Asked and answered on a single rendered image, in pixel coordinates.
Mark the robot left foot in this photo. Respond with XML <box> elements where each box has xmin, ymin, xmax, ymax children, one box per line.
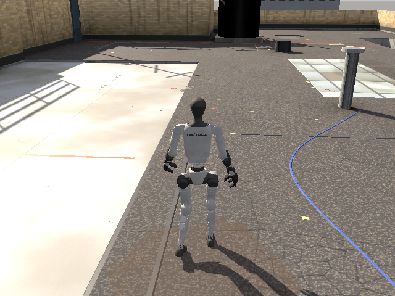
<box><xmin>175</xmin><ymin>245</ymin><xmax>187</xmax><ymax>257</ymax></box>

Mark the left robot forearm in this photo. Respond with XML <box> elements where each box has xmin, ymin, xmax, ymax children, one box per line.
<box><xmin>164</xmin><ymin>148</ymin><xmax>174</xmax><ymax>166</ymax></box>

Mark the left robot hand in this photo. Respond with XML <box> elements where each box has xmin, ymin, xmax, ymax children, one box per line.
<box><xmin>163</xmin><ymin>162</ymin><xmax>177</xmax><ymax>173</ymax></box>

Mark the right robot upper arm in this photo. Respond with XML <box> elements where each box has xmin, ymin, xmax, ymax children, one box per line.
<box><xmin>210</xmin><ymin>125</ymin><xmax>228</xmax><ymax>160</ymax></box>

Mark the right robot forearm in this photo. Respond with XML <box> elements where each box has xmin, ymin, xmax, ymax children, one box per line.
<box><xmin>222</xmin><ymin>150</ymin><xmax>236</xmax><ymax>176</ymax></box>

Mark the right robot hand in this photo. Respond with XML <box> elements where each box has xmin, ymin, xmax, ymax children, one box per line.
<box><xmin>224</xmin><ymin>173</ymin><xmax>238</xmax><ymax>188</ymax></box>

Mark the robot right thigh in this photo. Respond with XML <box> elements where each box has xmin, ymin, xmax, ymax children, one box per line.
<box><xmin>206</xmin><ymin>171</ymin><xmax>219</xmax><ymax>211</ymax></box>

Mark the left robot upper arm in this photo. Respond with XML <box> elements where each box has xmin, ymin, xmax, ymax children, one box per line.
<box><xmin>168</xmin><ymin>124</ymin><xmax>185</xmax><ymax>157</ymax></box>

